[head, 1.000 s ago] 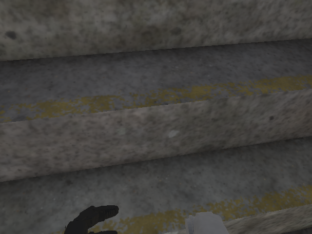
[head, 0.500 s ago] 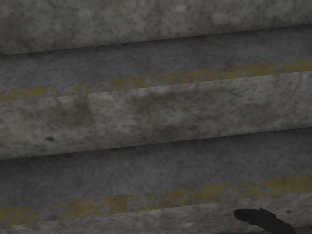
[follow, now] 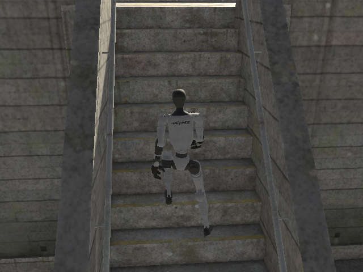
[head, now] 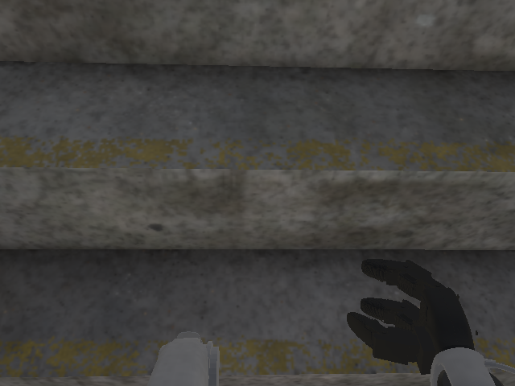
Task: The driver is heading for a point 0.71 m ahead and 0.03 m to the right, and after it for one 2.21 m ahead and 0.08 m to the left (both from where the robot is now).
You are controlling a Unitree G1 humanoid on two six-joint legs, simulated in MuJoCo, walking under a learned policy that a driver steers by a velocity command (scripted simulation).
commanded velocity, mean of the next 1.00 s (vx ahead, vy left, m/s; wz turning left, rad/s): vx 0.50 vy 0.00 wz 0.00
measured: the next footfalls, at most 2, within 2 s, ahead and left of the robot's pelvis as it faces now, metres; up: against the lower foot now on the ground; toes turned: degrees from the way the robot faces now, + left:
right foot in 0.40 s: -0.02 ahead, +0.03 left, -0.27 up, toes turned -6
left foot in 0.72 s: -0.05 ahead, +0.27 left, -0.27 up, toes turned +4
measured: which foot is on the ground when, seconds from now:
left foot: down 0.00-0.28, up 0.30-0.70, down 0.72-1.00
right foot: up 0.00-0.38, down 0.40-0.72, up 0.74-1.00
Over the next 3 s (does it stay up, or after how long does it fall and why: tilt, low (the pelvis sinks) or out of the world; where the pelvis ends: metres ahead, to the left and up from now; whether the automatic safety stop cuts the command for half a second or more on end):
stays up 0.09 0.28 0.17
